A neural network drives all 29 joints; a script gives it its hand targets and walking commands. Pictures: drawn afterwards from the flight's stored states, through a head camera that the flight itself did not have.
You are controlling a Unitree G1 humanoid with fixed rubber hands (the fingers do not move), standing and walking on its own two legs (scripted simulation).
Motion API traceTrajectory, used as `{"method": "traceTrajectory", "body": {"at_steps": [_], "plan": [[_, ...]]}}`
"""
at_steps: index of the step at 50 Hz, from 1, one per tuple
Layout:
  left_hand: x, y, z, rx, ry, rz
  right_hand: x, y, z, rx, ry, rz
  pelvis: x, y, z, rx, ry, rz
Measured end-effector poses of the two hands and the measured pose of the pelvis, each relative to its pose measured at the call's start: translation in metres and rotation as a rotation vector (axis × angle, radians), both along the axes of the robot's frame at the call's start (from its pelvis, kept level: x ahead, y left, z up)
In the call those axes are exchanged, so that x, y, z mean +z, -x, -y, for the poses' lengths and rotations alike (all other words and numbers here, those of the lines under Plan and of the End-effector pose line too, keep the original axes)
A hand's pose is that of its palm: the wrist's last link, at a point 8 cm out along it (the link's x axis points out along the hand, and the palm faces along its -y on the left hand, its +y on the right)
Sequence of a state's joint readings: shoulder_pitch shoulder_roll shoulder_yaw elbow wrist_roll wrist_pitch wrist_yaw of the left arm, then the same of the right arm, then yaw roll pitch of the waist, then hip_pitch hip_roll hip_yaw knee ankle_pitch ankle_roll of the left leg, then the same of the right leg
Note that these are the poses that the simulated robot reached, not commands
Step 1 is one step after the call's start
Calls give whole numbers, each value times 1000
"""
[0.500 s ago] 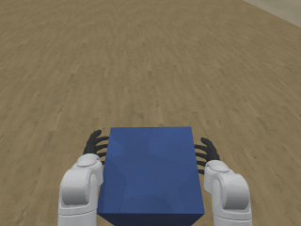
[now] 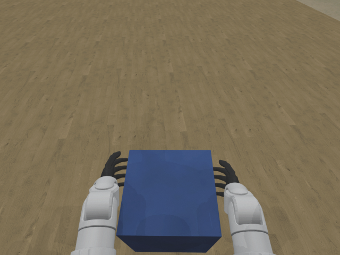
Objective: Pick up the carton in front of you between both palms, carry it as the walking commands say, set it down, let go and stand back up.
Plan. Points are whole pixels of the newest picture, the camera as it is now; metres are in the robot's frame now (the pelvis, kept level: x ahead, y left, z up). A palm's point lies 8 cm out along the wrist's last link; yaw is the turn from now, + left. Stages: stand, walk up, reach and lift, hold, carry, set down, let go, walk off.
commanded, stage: carry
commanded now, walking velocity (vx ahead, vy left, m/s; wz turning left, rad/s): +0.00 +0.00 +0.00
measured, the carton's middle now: (170, 204) +0.28 +0.00 -0.07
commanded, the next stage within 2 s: hold in 1.22 s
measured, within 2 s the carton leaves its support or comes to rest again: neither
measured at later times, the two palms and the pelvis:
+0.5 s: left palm (102, 192) +0.26 +0.16 +0.05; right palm (232, 199) +0.25 -0.14 +0.04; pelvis -0.04 +0.01 +0.00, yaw +0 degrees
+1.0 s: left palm (97, 196) +0.25 +0.17 +0.05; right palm (229, 204) +0.24 -0.13 +0.04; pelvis -0.05 +0.02 +0.00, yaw +0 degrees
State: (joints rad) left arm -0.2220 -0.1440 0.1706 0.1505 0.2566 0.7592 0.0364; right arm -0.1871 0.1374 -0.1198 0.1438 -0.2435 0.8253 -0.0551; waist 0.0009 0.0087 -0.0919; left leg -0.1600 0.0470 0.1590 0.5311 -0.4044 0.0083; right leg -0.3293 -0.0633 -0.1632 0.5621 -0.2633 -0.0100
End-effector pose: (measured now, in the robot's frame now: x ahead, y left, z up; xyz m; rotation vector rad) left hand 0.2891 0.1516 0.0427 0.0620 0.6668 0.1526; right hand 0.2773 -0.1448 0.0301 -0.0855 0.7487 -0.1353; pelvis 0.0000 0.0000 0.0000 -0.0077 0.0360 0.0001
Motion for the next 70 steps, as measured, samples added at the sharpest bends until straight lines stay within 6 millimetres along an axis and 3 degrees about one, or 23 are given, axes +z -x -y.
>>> {"method": "traceTrajectory", "body": {"at_steps": [28, 62, 70], "plan": [[7, 32, -8, 3, 17, 44, 7, 32, -8, -4, -7, 46, 3, 39, -8, -1, -6, 14], [5, 44, -20, 3, 20, 43, 6, 44, -19, -7, -10, 46, 2, 51, -20, 6, 0, 32], [8, 70, -44, 115, 13, 37, 10, 41, -42, 129, -17, 43, 12, 55, -11, 124, -8, 130]]}}
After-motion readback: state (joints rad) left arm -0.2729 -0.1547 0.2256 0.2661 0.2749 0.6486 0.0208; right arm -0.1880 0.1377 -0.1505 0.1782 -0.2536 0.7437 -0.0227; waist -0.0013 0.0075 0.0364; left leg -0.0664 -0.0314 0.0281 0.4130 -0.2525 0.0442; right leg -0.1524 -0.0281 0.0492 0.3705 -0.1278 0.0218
